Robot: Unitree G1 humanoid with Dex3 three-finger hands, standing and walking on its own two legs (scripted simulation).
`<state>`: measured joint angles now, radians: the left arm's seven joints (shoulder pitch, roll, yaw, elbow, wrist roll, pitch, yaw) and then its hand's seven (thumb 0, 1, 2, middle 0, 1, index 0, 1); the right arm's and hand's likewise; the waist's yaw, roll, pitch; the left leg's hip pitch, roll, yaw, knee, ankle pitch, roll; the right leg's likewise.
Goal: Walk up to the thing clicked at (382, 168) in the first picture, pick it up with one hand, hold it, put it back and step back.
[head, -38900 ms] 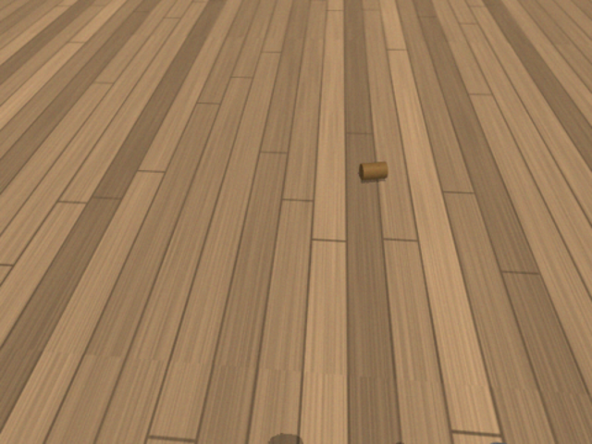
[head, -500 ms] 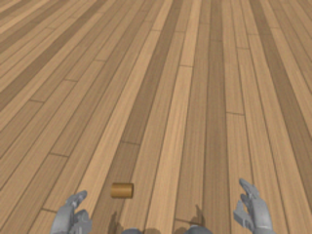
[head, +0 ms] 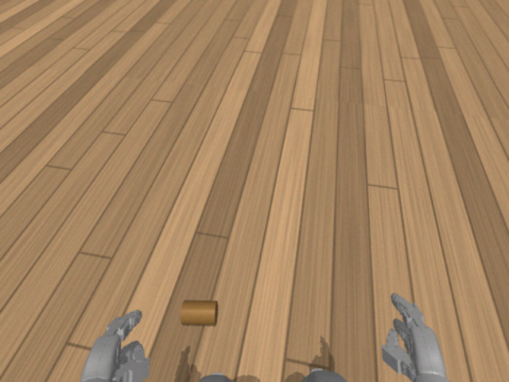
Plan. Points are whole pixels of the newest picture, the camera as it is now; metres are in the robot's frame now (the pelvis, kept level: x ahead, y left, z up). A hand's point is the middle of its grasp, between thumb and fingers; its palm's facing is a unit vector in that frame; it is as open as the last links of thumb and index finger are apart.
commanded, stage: home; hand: left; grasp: from above
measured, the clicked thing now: (199, 312) +0.44 +0.21 -0.67
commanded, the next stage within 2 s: stand in 0.22 s
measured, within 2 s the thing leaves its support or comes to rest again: neither
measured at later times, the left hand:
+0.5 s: hand out of the picture +0.14 +0.21 -0.09, palm faces +0.00 -0.94 -0.33, open 7.4 cm
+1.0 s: hand out of the picture +0.05 +0.23 -0.10, palm faces +0.03 -0.95 -0.32, open 7.3 cm
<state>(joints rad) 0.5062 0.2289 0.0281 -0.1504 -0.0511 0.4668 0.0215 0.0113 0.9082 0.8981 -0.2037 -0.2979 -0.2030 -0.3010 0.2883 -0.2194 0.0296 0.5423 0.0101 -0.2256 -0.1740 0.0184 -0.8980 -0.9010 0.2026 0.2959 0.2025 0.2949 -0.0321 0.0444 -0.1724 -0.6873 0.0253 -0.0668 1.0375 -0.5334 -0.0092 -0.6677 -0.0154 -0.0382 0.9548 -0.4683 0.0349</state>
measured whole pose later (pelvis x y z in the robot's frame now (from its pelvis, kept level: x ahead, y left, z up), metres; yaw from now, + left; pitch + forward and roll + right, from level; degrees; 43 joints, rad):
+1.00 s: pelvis +0.00 +0.00 +0.06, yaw -1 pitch -3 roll +0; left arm 0.20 0.27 0.04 1.05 0.03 0.02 0.04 0.01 0.91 0.90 -0.21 -0.30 -0.21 -0.30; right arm 0.19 -0.27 -0.03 1.04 -0.03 -0.01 -0.03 0.01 -0.90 -0.90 0.20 0.30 0.20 0.29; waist 0.02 0.01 0.06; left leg -0.15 -0.01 -0.01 0.49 -0.28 0.00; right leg -0.18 -0.05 0.01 0.49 -0.25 0.04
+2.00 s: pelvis +0.00 -0.01 +0.07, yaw -2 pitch -3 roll +0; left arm 0.10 0.30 0.03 1.15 0.01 0.00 0.02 0.00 0.91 0.90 -0.21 -0.30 -0.21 -0.30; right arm 0.13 -0.32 -0.01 1.13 -0.02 -0.01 -0.02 0.01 -0.90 -0.90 0.20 0.30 0.20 0.29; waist 0.01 0.01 0.06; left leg -0.08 0.02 0.00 0.35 -0.22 -0.02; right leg -0.13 -0.02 0.01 0.38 -0.20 0.02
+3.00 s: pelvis -0.03 -0.01 +0.06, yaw -3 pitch -2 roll -1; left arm 0.08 0.36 0.04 1.03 0.00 0.01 0.01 0.00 0.91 0.90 -0.21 -0.30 -0.21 -0.30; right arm 0.07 -0.37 -0.03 1.06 0.00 0.02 0.00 0.01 -0.90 -0.90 0.20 0.30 0.20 0.30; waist -0.01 0.01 0.14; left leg -0.24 0.04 0.00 0.54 -0.26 0.00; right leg -0.25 0.00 0.02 0.47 -0.19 0.01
